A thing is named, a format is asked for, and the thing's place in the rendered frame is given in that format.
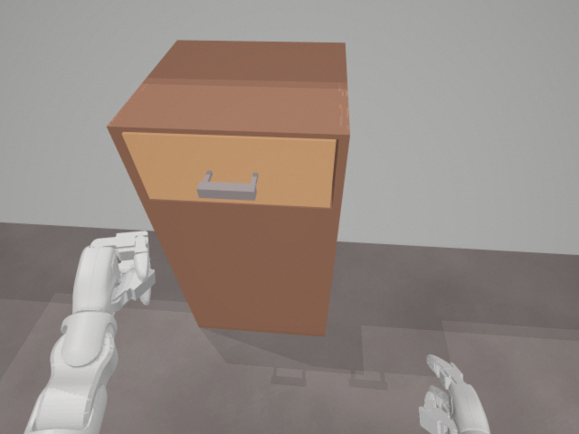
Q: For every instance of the cabinet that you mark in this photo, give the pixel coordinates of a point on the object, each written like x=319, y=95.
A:
x=243, y=266

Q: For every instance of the drawer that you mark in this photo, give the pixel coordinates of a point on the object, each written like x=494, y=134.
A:
x=291, y=171

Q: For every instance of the robot left forearm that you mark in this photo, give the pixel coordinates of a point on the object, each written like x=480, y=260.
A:
x=82, y=361

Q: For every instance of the right robot hand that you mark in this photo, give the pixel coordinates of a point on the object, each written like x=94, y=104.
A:
x=459, y=410

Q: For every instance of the left robot hand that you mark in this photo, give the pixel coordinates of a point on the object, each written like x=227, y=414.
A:
x=99, y=272

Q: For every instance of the handle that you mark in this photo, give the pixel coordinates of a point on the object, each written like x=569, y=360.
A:
x=231, y=191

